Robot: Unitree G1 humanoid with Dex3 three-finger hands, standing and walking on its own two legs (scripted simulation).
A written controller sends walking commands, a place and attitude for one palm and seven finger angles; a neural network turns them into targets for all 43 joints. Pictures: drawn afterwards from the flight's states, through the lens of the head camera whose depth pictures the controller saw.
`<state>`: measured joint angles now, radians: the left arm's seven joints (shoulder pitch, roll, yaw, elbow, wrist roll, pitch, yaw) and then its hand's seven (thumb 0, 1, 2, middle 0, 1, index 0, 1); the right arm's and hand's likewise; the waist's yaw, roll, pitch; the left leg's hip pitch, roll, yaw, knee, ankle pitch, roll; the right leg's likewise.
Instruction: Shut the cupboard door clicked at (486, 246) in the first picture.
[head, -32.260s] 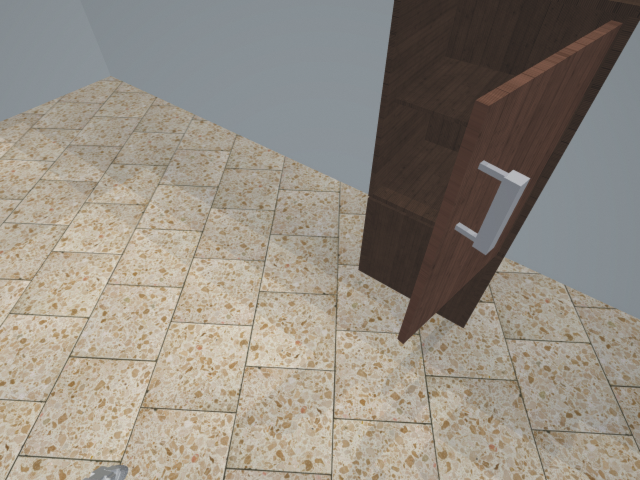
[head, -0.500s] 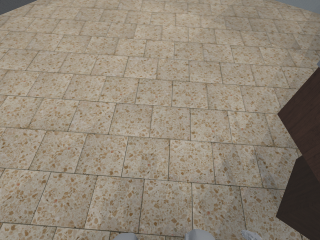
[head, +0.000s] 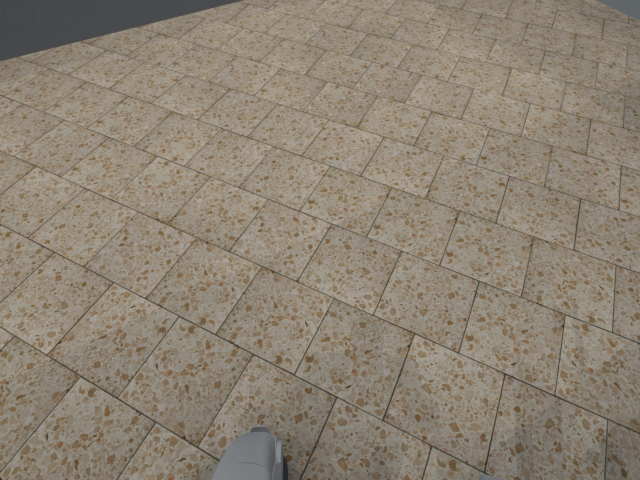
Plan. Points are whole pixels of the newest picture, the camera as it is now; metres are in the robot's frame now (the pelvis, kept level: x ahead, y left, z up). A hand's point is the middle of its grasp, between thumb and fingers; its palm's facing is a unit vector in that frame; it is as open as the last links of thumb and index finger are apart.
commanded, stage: walk to a spot facing it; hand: left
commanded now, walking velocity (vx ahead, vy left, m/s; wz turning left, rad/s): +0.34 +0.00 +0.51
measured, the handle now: out of the picture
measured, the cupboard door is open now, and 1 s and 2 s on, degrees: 45 45 45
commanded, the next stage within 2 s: turn to face it in 0.58 s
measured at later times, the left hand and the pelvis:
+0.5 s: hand (193, 352) +0.30 +0.23 -0.14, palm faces +0.13 -0.96 -0.23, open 7.4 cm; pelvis +0.19 +0.02 -0.01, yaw +9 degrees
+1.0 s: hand (195, 393) +0.25 +0.23 -0.19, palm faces +0.32 -0.93 -0.17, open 7.3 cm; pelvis +0.32 +0.06 -0.01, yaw +13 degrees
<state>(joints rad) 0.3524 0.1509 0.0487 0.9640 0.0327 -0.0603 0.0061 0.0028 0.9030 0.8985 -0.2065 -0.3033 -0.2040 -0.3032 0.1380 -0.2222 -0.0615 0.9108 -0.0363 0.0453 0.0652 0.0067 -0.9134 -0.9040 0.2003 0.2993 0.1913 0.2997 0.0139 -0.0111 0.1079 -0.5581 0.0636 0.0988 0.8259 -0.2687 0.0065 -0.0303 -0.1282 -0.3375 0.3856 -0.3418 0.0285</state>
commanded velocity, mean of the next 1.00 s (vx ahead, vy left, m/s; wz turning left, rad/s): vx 0.16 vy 0.00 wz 0.08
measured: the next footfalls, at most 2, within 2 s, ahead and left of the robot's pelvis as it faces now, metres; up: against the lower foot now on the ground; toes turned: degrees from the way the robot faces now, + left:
left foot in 0.10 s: +0.17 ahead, +0.13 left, +0.00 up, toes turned +10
right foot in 0.54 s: +0.35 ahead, -0.09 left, +0.00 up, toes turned +5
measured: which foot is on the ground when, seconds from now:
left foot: up 0.00-0.08, down 0.10-0.52, up 0.54-0.86, down 0.88-1.00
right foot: down 0.00-0.10, up 0.12-0.52, down 0.54-0.90, up 0.92-1.00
